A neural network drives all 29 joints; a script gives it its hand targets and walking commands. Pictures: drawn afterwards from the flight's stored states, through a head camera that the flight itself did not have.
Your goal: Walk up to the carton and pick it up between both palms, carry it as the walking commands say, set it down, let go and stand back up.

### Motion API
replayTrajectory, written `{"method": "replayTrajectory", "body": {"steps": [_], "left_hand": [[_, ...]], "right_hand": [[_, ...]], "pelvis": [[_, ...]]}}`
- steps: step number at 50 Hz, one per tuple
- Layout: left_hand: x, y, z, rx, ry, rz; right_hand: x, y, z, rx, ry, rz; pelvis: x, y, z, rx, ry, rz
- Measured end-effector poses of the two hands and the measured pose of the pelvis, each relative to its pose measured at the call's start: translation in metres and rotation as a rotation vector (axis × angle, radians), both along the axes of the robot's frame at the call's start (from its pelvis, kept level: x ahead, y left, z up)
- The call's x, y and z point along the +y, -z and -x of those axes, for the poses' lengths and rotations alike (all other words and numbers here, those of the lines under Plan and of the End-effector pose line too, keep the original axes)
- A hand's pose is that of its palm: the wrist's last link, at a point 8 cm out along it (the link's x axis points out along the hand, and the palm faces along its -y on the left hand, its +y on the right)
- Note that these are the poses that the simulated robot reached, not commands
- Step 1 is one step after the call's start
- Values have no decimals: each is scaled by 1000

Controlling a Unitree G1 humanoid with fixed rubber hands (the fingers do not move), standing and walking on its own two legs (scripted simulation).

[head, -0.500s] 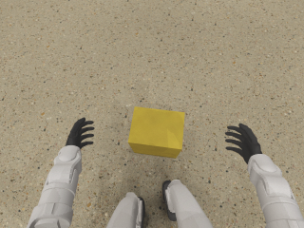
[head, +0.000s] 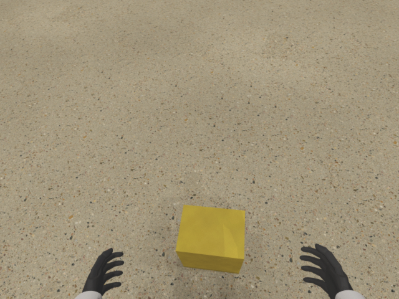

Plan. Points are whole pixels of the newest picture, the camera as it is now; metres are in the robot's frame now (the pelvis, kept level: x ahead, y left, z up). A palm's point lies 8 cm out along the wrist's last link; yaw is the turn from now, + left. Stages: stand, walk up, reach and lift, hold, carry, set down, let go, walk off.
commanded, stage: let go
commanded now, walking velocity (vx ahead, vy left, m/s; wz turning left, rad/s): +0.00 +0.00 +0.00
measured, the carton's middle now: (212, 240) +0.41 -0.03 -0.62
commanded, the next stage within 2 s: stand in 0.26 s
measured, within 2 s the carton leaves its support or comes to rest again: neither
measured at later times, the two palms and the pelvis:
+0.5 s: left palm (72, 298) +0.17 +0.26 -0.07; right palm (350, 283) +0.15 -0.27 -0.08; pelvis +0.02 +0.00 +0.00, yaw +1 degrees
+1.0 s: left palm out of the picture +0.14 +0.26 -0.07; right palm out of the picture +0.11 -0.29 -0.08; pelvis +0.00 +0.00 +0.00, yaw +1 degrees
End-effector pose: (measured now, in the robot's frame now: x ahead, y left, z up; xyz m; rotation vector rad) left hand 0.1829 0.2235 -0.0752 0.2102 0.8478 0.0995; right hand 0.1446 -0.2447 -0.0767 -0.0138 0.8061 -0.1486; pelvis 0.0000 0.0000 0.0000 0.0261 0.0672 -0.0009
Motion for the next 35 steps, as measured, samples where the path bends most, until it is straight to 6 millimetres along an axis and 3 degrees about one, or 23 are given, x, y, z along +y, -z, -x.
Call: {"method": "replayTrajectory", "body": {"steps": [8, 15, 20, 24, 35], "left_hand": [[-5, 1, 0, 14, -5, 20], [2, -2, 7, -10, -42, 7], [23, 2, 18, 25, -67, -33], [37, -5, 12, -16, -70, -54], [45, -15, 7, -105, -64, -63]], "right_hand": [[-2, -5, -13, 0, -6, 9], [5, -2, -16, 41, -10, 17], [-11, 4, -8, 35, 15, 87], [-25, 1, -6, 10, 17, 152], [-34, -4, 1, -37, 32, 191]], "pelvis": [[-5, -3, -10, 0, -6, -4], [-4, -4, -10, -8, -8, -1], [0, -2, -14, -2, -10, 16], [4, -1, -19, 4, -10, 21], [7, -1, -17, 0, -10, 25]]}}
